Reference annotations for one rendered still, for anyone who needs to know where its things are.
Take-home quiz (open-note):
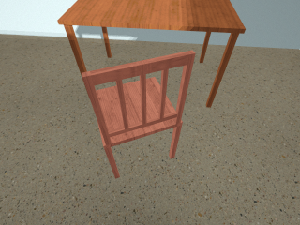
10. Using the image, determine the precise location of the chair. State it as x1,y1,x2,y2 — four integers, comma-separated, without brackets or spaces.
82,50,196,179

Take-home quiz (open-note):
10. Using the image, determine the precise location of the table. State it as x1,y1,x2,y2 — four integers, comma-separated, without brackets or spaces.
57,0,246,108

